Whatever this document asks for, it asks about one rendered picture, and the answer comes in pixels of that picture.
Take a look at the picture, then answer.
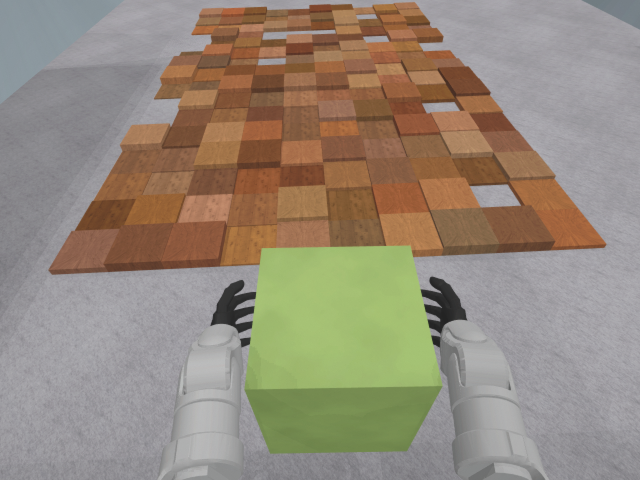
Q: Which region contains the right robot hand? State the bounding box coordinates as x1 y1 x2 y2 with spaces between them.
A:
421 277 468 348

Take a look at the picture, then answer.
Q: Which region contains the carton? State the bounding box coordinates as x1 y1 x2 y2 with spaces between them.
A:
244 246 443 454

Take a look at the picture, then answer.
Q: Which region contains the left robot forearm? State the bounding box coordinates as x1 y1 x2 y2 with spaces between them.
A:
157 324 244 480

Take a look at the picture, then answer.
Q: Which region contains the left robot hand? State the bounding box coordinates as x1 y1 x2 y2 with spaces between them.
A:
210 280 256 348

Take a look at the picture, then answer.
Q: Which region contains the right robot forearm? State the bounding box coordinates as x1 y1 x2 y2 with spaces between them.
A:
440 320 549 480

